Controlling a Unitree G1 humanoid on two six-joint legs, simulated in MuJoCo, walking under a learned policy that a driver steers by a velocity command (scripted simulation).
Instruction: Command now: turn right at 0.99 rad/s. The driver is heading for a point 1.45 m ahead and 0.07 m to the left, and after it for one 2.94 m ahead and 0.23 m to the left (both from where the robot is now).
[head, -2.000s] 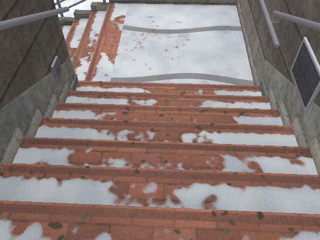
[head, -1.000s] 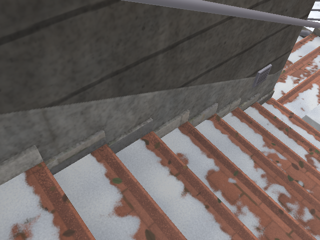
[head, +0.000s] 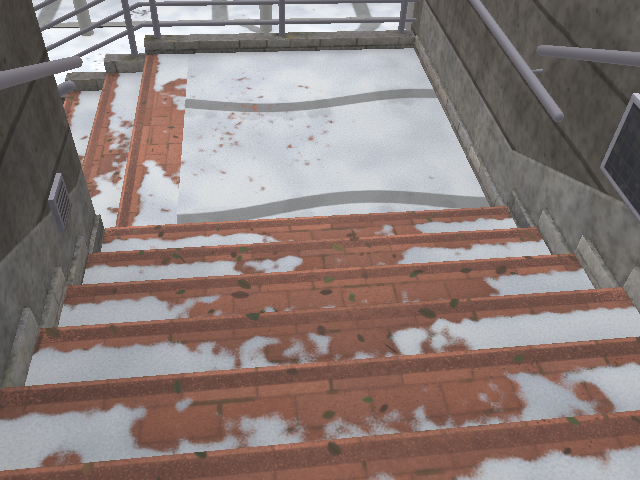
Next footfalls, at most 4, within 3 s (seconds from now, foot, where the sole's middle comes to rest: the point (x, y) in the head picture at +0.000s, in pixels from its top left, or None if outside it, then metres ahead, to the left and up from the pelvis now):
0.48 right None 0.01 -0.14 -0.63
0.92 left None -0.02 0.08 -0.63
1.42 right None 0.31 -0.03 -0.78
1.98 left None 0.22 0.13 -0.78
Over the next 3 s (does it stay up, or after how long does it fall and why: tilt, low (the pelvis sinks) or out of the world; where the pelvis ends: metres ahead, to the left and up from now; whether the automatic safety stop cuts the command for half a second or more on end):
stays up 0.31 -0.26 -0.01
